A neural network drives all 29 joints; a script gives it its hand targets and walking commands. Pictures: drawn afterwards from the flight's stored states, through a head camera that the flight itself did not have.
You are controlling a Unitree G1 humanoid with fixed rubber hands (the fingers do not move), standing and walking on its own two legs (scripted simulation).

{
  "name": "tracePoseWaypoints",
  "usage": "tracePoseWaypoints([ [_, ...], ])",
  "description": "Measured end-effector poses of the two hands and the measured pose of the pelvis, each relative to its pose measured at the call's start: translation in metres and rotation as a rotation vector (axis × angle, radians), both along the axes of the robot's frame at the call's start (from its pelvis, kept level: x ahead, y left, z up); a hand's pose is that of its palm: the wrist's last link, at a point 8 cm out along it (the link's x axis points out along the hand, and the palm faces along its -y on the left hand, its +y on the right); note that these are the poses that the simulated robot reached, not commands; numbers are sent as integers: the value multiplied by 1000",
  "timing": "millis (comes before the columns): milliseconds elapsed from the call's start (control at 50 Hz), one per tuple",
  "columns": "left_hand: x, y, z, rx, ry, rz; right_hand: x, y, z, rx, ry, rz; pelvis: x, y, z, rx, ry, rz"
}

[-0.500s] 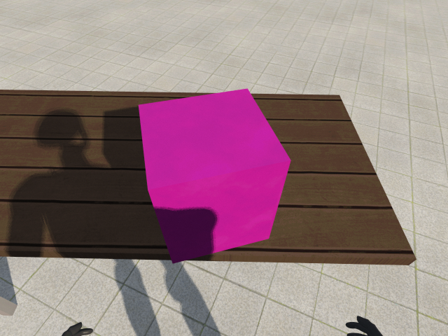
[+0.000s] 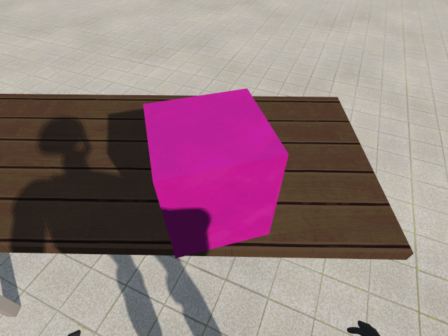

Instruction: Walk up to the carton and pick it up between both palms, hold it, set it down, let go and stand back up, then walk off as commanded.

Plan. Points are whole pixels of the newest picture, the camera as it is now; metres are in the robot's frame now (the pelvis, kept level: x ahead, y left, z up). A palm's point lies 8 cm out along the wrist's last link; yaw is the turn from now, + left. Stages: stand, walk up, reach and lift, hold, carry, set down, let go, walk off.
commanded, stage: stand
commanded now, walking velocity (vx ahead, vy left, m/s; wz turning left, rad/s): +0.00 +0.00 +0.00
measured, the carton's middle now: (211, 174) +0.42 +0.05 +0.05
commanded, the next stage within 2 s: walk off in 0.68 s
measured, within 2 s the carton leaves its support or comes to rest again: neither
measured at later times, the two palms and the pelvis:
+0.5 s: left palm out of the picture +0.07 +0.30 -0.09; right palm out of the picture +0.09 -0.26 -0.10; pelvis -0.01 +0.00 +0.00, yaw +0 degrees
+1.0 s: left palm out of the picture +0.04 +0.31 -0.09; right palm out of the picture +0.07 -0.27 -0.11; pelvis -0.03 +0.00 +0.00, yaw +0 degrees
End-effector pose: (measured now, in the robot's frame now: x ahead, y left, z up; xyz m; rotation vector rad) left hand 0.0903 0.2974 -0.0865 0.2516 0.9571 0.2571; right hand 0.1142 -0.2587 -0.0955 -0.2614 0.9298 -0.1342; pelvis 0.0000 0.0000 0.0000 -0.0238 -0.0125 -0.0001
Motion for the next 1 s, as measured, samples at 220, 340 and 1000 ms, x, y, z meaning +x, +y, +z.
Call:
tracePoseWaypoints([
  [220, -9, 1, -3, -6, 5, 5, -11, -1, -1, -6, 19, -6, -6, 1, 0, 1, -8, 1],
  [340, -16, 3, -3, -4, 17, 12, -15, 0, -2, -3, 17, -7, -10, 2, 0, 0, -13, 2],
  [1000, -47, 10, -4, 30, 49, 26, -42, -11, -13, -9, 53, -10, -30, -2, -4, 13, -35, 6],
])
